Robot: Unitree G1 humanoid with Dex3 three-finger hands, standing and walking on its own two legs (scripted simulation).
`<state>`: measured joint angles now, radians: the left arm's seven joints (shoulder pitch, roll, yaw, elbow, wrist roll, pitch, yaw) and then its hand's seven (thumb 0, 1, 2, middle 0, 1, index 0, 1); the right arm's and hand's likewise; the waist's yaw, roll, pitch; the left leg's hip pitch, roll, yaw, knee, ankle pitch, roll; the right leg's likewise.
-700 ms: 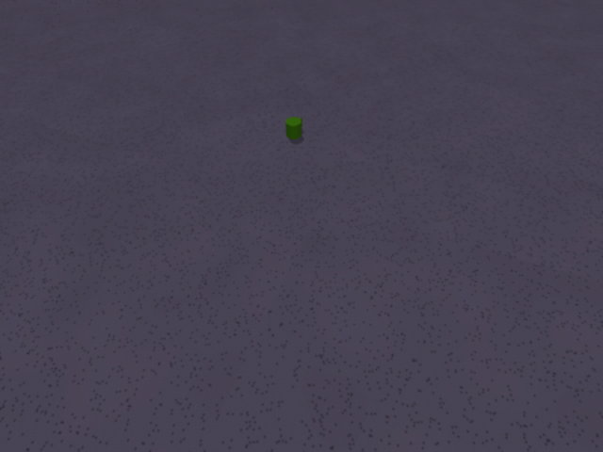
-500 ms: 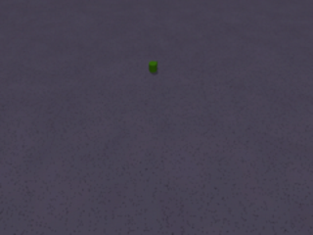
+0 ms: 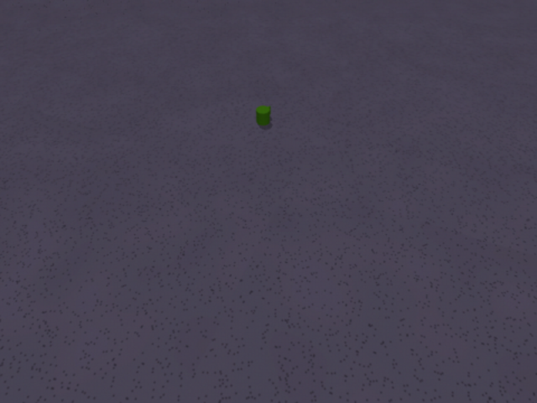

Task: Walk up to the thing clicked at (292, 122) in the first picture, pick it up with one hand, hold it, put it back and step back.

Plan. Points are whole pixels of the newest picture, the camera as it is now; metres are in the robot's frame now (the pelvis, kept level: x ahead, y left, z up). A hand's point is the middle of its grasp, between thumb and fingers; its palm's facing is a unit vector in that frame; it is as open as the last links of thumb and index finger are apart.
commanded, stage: stand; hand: left
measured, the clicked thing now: (264, 114) +1.79 +0.04 -0.74
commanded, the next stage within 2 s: walk up in 0.42 s
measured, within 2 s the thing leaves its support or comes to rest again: neither
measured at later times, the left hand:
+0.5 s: hand out of the picture +0.07 +0.26 -0.15, palm faces -0.05 -0.94 -0.34, open 7.4 cm
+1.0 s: hand (175, 371) +0.20 +0.18 -0.14, palm faces -0.06 -0.92 -0.38, open 7.4 cm
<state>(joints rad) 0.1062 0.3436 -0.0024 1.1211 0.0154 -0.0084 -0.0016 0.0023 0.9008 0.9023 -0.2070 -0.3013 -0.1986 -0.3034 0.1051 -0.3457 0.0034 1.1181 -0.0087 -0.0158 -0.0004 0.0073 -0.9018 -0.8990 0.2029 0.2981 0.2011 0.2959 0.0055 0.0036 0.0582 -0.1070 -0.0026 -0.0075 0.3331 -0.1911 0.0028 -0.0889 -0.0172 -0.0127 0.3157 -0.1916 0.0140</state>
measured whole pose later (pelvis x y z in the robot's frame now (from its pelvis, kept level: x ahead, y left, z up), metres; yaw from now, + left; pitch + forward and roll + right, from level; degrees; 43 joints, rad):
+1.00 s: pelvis +0.15 -0.10 -0.01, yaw -5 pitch -3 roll -1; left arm 0.33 0.39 0.06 0.96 0.02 -0.07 -0.07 0.00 0.90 0.90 -0.21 -0.30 -0.20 -0.30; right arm 0.22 -0.44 -0.08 0.95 -0.03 -0.03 0.10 0.01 -0.90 -0.90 0.20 0.30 0.20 0.30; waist 0.04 0.06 0.03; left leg -0.51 0.07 0.01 0.92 -0.26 0.00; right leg -0.13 0.00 -0.08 0.41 -0.23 -0.04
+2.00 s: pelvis +0.65 -0.12 -0.03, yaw -6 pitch -2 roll -2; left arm 0.36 0.45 0.05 0.90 0.02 -0.08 -0.05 0.00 0.90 0.90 -0.21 -0.30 -0.20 -0.30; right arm 0.22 -0.43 -0.08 0.88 -0.02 -0.06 0.09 0.01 -0.90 -0.90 0.20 0.30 0.20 0.30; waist 0.05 0.01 0.06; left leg -0.42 0.07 0.06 0.58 -0.13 0.03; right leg -0.09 -0.08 -0.11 0.60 -0.45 0.02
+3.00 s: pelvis +1.05 -0.15 -0.02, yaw -6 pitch -3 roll -1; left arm 0.33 0.45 0.03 0.92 0.00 -0.04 -0.03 0.01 0.90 0.90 -0.21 -0.30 -0.20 -0.30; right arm 0.25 -0.41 -0.06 0.85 -0.01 -0.08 0.06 0.01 -0.90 -0.90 0.20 0.30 0.20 0.30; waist 0.01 -0.03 0.08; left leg -0.33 0.04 0.07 0.62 -0.25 0.03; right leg -0.35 -0.04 0.00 1.07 -0.44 -0.04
